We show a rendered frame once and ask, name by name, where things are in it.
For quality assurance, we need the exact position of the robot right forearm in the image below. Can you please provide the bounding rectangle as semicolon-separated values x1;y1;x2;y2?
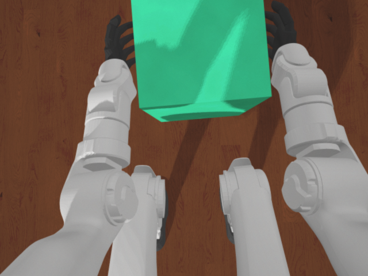
271;43;368;175

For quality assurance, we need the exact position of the left robot shin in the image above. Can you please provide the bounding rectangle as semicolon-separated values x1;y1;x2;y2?
134;165;162;239

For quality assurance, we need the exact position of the carton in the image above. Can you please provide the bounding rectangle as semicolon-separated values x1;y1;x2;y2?
131;0;272;122

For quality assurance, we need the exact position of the right robot hand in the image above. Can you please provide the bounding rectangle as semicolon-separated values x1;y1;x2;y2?
264;1;297;62

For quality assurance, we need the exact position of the robot right upper arm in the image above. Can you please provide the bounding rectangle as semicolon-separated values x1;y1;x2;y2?
282;157;368;276

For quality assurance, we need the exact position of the left robot hand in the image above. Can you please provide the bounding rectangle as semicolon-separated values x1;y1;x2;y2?
104;15;136;69

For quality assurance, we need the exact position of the robot left upper arm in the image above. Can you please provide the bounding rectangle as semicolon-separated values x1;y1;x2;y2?
0;168;139;276

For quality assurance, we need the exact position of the robot right thigh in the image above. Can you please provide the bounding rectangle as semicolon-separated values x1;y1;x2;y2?
219;165;290;276

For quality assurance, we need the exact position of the robot left forearm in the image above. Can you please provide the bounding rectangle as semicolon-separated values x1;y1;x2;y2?
60;59;137;212

